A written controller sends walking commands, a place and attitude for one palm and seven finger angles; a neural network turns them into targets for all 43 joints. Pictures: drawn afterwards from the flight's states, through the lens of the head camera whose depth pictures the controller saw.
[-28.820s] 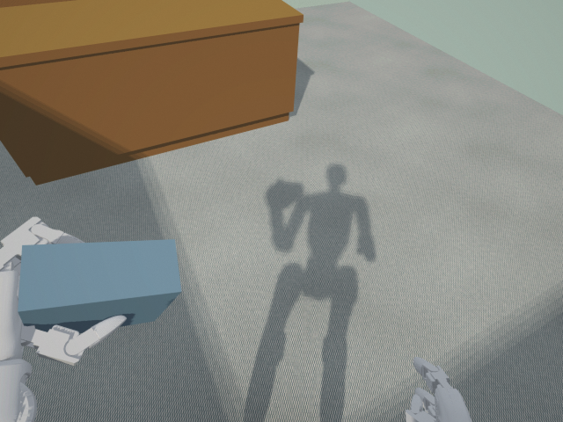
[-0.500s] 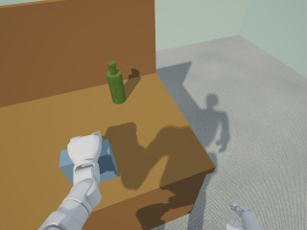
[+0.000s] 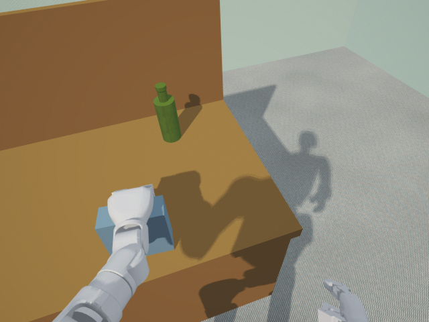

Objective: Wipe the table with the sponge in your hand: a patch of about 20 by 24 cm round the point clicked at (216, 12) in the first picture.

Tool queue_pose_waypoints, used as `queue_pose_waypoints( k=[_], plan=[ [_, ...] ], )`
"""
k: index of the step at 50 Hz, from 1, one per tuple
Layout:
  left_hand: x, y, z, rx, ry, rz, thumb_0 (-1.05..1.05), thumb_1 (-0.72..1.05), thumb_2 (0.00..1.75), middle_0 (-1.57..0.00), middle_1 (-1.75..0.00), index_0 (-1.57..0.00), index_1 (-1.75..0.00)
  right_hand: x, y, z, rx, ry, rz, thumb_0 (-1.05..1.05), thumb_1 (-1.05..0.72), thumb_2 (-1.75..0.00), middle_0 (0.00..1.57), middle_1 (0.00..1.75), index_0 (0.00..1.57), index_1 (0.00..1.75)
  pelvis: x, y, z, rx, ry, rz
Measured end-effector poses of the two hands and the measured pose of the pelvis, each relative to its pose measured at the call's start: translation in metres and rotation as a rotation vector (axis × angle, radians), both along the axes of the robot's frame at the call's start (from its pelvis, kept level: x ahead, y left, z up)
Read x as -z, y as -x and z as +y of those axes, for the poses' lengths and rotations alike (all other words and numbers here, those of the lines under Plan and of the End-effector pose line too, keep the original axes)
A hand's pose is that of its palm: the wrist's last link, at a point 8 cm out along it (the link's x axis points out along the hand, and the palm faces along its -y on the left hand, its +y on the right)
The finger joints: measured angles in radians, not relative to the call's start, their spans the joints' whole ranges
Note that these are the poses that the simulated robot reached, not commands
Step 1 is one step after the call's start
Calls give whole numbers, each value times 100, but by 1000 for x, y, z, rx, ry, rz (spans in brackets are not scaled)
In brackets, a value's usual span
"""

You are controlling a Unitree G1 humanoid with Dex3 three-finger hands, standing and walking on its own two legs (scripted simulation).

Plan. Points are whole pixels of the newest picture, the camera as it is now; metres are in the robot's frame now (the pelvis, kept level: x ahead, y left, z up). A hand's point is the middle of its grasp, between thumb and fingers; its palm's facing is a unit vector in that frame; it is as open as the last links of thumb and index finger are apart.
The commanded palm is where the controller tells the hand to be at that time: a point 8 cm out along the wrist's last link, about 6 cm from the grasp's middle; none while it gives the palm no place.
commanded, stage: slide across to the third lane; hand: left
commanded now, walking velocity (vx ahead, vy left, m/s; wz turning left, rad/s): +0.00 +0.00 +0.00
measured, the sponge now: (140, 235) +0.31 +0.22 -0.06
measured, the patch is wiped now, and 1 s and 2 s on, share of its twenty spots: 0.85 0.90 0.90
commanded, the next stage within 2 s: wipe forward along the third lane in 1.34 s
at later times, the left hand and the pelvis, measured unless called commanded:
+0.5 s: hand (152, 214) +0.33 +0.18 -0.01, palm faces -0.11 +0.02 -0.99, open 10.0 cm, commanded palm +0.31 +0.13 +0.03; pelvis -0.02 +0.00 +0.00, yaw +2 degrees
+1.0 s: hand (158, 213) +0.34 +0.17 -0.01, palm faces -0.11 +0.01 -0.99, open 10.0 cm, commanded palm +0.31 +0.13 +0.03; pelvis -0.01 -0.01 +0.00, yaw +0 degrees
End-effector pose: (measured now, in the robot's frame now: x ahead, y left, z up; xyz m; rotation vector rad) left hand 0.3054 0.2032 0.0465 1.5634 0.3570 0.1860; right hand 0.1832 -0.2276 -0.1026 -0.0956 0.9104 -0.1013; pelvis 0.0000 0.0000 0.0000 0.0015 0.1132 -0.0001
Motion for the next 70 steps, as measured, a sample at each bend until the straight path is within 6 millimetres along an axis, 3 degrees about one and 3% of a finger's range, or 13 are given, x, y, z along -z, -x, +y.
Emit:
queue_pose_waypoints(
  k=[22,30,42,70],
  plan=[
    [0,-11,-24,41,-24,1,0,-47,103,-70,-135,-72,-135,10,11,10,-38,-36,35,1,-91,-90,20,30,19,30,3,14,-3,-28,0,6],
    [0,-19,-35,50,-12,-4,0,-47,103,-71,-135,-73,-135,15,25,6,-19,-35,65,1,-91,-90,20,30,19,30,3,17,-5,-21,-2,14],
    [3,-19,-38,41,-8,-9,0,-47,103,-71,-136,-73,-135,15,42,-8,24,-16,100,1,-91,-90,20,30,19,30,0,15,-7,-3,-2,18],
    [3,-20,-38,41,5,-10,0,-47,103,-71,-136,-73,-136,2,11,7,-13,-29,41,1,-91,-90,20,30,19,30,-1,9,-3,-3,0,18]
  ],
)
